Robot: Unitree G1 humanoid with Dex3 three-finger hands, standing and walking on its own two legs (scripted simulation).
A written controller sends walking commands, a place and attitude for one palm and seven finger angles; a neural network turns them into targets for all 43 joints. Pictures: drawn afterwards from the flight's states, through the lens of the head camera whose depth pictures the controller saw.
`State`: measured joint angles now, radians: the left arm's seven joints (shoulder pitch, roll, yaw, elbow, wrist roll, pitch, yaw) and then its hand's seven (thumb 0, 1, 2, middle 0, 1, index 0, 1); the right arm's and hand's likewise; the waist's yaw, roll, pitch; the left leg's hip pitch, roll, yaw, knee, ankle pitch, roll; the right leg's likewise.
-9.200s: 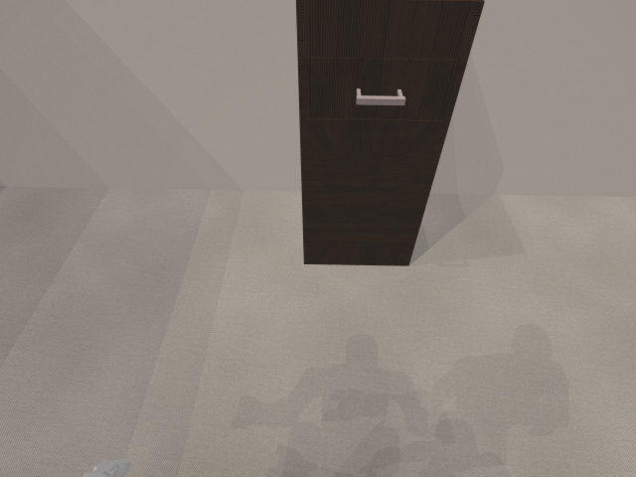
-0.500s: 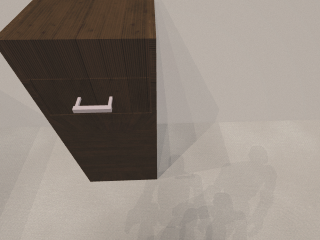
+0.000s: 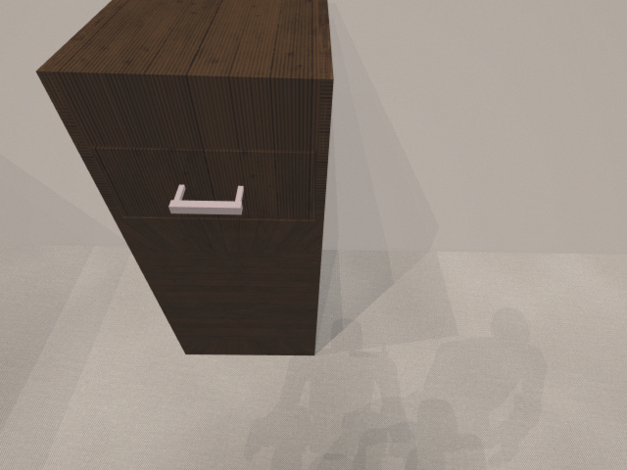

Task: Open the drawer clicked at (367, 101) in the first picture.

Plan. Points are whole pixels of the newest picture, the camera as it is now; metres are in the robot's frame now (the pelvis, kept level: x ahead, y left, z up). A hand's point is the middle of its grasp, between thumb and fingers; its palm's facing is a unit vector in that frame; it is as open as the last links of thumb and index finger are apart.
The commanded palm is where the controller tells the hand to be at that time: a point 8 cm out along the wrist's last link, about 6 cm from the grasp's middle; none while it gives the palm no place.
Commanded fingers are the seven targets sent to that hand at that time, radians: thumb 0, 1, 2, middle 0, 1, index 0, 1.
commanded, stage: raise the hand with hooked fingers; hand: left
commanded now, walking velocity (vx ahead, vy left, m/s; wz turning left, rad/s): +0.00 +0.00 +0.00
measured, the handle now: (208, 199) +0.55 +0.24 -0.01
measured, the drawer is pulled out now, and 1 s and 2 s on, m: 0.00 0.00 0.00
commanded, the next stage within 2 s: move the hooked fingers above the handle in 1.84 s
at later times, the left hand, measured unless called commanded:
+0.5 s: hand (153, 458) +0.14 +0.21 -0.06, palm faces -0.04 -0.10 -0.99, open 9.4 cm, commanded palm +0.16 +0.21 +0.02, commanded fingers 0.00 0.22 0.61 -0.25 -0.74 -0.25 -0.74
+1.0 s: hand (159, 329) +0.27 +0.22 +0.03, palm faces +0.10 -0.07 -0.99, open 12.3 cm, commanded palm +0.24 +0.22 +0.09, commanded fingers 0.00 -0.36 0.36 -0.29 -1.11 -0.29 -1.11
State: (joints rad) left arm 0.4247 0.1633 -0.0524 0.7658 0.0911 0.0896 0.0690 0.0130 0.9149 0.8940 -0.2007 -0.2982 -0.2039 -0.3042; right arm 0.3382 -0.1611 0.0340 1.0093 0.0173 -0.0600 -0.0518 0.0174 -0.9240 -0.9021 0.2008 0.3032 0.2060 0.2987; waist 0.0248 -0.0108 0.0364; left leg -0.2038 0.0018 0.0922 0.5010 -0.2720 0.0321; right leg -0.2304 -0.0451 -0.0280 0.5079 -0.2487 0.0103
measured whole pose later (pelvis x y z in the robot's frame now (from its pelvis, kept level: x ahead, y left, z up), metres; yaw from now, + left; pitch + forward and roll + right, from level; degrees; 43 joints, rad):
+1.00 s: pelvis +0.03 -0.03 -0.02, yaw +2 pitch +6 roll +1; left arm 0.26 0.41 -0.01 -0.10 0.99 0.00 0.31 0.00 -0.14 0.45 -0.30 -0.97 -0.30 -0.97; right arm 0.15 -0.27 -0.05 0.63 -0.05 0.07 -0.02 0.02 -0.91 -0.90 0.20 0.30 0.21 0.30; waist 0.08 0.05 -0.04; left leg -0.39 0.02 0.05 0.65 -0.37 -0.01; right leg -0.41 -0.01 -0.03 0.68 -0.38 -0.02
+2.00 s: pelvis +0.01 -0.02 +0.00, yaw +2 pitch +2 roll +1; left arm -0.13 0.47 -0.06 0.10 0.93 0.05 0.08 -0.01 -0.49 0.30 -0.32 -1.20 -0.32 -1.20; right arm 0.13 -0.26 -0.01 0.66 0.02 0.10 -0.02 0.01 -0.91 -0.90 0.20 0.30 0.20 0.30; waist 0.08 0.09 -0.01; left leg -0.23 0.00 0.04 0.44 -0.24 0.01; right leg -0.25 -0.02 -0.04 0.47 -0.25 -0.01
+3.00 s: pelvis +0.03 -0.02 -0.01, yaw +2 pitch +10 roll +1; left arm -0.58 0.46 -0.06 0.73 1.04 -0.08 0.16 0.00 -0.49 0.30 -0.32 -1.20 -0.32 -1.20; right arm 0.27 -0.26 -0.06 0.69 0.02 0.11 -0.03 0.01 -0.91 -0.90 0.20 0.30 0.21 0.30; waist -0.01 0.06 -0.08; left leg -0.43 0.02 0.05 0.57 -0.31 0.00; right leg -0.45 -0.01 -0.02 0.59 -0.32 -0.01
